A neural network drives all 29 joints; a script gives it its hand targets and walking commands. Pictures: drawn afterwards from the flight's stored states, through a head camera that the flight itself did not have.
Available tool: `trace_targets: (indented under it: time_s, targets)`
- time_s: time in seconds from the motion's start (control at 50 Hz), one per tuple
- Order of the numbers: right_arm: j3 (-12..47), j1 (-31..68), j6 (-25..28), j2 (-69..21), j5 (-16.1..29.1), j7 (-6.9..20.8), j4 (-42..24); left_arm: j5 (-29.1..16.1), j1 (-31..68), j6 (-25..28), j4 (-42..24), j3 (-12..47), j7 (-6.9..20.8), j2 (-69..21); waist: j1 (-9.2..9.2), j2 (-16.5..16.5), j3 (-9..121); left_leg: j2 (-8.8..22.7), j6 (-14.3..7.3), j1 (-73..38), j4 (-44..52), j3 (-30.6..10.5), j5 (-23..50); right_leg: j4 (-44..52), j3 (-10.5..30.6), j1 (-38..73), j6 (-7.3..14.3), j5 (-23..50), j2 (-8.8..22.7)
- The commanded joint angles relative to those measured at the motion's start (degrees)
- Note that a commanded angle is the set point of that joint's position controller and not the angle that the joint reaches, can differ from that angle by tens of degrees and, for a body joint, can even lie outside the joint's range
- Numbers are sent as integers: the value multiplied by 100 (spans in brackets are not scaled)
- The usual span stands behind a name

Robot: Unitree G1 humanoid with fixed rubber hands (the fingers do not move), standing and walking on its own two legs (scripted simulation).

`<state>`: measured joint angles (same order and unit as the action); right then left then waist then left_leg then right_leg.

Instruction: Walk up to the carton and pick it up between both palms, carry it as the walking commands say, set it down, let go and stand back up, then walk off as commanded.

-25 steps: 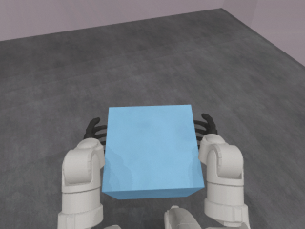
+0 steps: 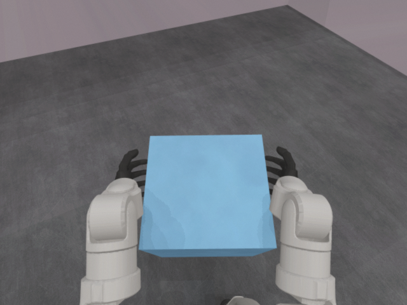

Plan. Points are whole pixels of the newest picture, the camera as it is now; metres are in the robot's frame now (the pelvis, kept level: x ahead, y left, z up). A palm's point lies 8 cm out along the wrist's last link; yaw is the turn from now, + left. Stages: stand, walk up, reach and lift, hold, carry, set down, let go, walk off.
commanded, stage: carry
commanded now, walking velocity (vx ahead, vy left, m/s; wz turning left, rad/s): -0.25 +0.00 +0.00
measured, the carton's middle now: (206, 202) +0.31 -0.03 +0.00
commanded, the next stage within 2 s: none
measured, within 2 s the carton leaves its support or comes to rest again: neither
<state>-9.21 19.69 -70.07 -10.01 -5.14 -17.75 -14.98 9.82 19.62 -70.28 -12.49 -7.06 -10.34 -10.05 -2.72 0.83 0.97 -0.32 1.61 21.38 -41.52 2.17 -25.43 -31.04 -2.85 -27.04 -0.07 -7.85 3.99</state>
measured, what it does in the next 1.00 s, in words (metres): walks backwards: left foot, then right foot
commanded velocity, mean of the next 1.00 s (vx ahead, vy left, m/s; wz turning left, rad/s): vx -0.25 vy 0.00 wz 0.00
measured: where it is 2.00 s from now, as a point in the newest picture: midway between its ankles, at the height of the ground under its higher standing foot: outside the picture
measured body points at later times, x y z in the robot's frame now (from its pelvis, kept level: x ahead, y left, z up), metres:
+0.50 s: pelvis -0.22 +0.01 +0.00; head -0.21 +0.00 +0.45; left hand +0.08 +0.14 +0.07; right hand +0.07 -0.15 +0.07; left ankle -0.12 +0.12 -0.69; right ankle -0.23 -0.10 -0.73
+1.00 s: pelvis -0.44 +0.05 +0.00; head -0.43 +0.06 +0.45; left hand -0.14 +0.21 +0.08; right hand -0.12 -0.08 +0.08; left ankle -0.33 +0.16 -0.73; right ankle -0.49 -0.07 -0.69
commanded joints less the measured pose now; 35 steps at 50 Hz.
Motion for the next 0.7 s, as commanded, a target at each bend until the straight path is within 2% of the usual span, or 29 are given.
trace_targets:
  time_s: [0.0,0.02,0.04,0.06,0.08,0.1,0.14,0.16,0.22,0.28,0.32,0.34,0.36,0.38,0.4,0.42,0.44,0.46,0.48,0.5,0.52,0.56,0.64,0.66,0.68]
  targets:
    - [3976,2250,-211,-5868,2561,2832,302,-2451,2170,40,-423,3672,1853,-5491,283,874,2473,95,-73,-624,1955,77,1003,192,855,2097,344,2245,1018]
    - [3949,2257,-201,-5889,2558,2877,334,-2468,2152,57,-459,3733,1842,-5526,292,318,2429,625,-138,-1307,2260,-600,1303,-200,621,1258,63,1159,682]
    - [3812,2024,-119,-5906,2459,2913,550,-2522,2421,38,-635,3782,1886,-5538,198,-1571,2165,2054,-782,-1580,2093,-2103,3308,-814,-59,-334,-289,-954,-110]
    - [3750,2185,-101,-5921,2432,2940,459,-2600,2770,39,-759,3846,1875,-5651,165,-1967,1944,2435,-1315,-1186,1960,-1991,5058,-2432,69,-368,-320,-2689,-366]
    - [3710,2183,-91,-5930,2399,2936,449,-2667,2923,66,-719,3897,1894,-5716,190,-1398,1910,2300,-1453,-947,1874,-1697,5299,-3439,465,-270,-271,-2671,-445]
    - [3721,2344,-37,-5965,2383,2928,318,-2778,3098,106,-768,3972,1933,-5803,220,-939,1884,2045,-1351,-817,1824,-1234,4895,-3907,491,-295,-301,-2319,-372]
    - [3552,2474,21,-5876,2292,2873,272,-2915,3288,102,-671,4071,1962,-5861,282,-948,1914,1614,-1099,-961,1737,-712,4322,-4249,357,-523,-452,-1854,-399]
    - [3497,2496,39,-5818,2247,2836,207,-2960,3289,88,-623,4081,1969,-5857,291,-918,1970,1504,-1029,-1138,1706,-648,4086,-4042,267,-590,-501,-1856,-431]
    - [3435,2276,18,-5678,2067,2731,165,-3013,3141,6,-531,4069,1983,-5770,284,-1041,2229,1542,-978,-1632,1824,-955,3331,-2805,92,-427,-486,-2208,-473]
    - [3506,2019,-34,-5657,1890,2689,319,-2988,2900,-97,-251,4038,2030,-5697,237,-1316,2387,1688,-1028,-1643,2062,-1329,2945,-1503,38,141,-321,-2410,-503]
    - [3613,1906,-47,-5683,1861,2695,394,-2956,2692,-122,-71,3980,2064,-5726,237,-1307,2441,1693,-1005,-1656,2062,-1391,3116,-456,-104,558,-215,-2102,-568]
    - [3659,1908,-43,-5676,1882,2704,421,-2937,2585,-116,11,3943,2077,-5757,276,-1207,2463,1595,-853,-1536,1953,-1290,3107,333,-167,921,-190,-1626,-564]
    - [3701,1889,-35,-5661,1910,2719,434,-2925,2529,-103,51,3904,2089,-5767,259,-977,2342,1397,-596,-1230,1862,-1156,2927,1038,-23,1291,-165,-1228,-390]
    - [3757,1905,-20,-5682,1958,2731,435,-2912,2475,-94,47,3872,2106,-5769,254,-529,2259,1186,-350,-580,1587,-1007,2542,1368,595,1837,-83,-1118,110]
    - [3863,2068,-17,-5755,2042,2750,275,-2824,2341,-26,173,3788,2118,-5719,305,795,2077,446,-16,574,911,-250,1428,1153,1901,2100,456,-351,1405]
    - [4022,2403,-13,-5889,2155,2766,109,-2826,2408,43,35,3786,2138,-5851,389,1645,1595,168,92,1016,-508,209,-179,1247,2069,1263,1037,1014,2128]
    - [4165,2775,30,-6063,2319,2781,12,-2852,2715,55,-92,3759,2154,-5981,382,1103,1425,135,19,1145,-1591,-242,-284,1250,1756,1044,1118,1831,1975]
    - [4245,3024,61,-6077,2518,2806,-71,-2827,2827,83,-144,3678,2139,-5944,367,700,1425,81,-31,1110,-2190,-459,-66,1076,1301,887,998,1999,1659]
    - [4272,3146,71,-6067,2657,2819,-109,-2782,2906,116,-228,3614,2105,-5878,346,683,1487,103,-10,1183,-2511,-444,215,892,902,976,838,2025,1391]
    - [4272,3154,54,-6028,2706,2823,-113,-2730,2944,132,-275,3579,2064,-5858,331,805,1598,124,56,1316,-2608,-345,319,692,643,1251,742,2186,1198]
    - [4247,3134,24,-5948,2719,2818,-104,-2675,2908,134,-290,3533,2026,-5795,334,867,1731,136,122,1362,-2415,-218,250,518,527,1555,672,2436,1057]
    - [4201,3036,-42,-5852,2730,2789,-59,-2575,2698,132,-273,3442,1980,-5618,367,992,1922,138,177,1262,-1710,-41,-74,351,695,1922,688,2799,1063]
    - [4043,2600,-171,-5758,2650,2800,226,-2446,2363,86,-238,3513,1890,-5490,408,1250,2216,-37,59,599,-85,97,-258,364,1156,2210,753,2654,1201]
    - [4000,2456,-191,-5782,2617,2815,309,-2431,2301,72,-234,3555,1872,-5498,356,1234,2297,-80,8,334,570,165,16,262,1137,2266,693,2716,1161]
    - [3968,2336,-200,-5810,2579,2834,373,-2428,2216,61,-228,3601,1858,-5510,294,1075,2390,-40,-14,-138,1578,218,713,98,978,2194,507,2569,1040]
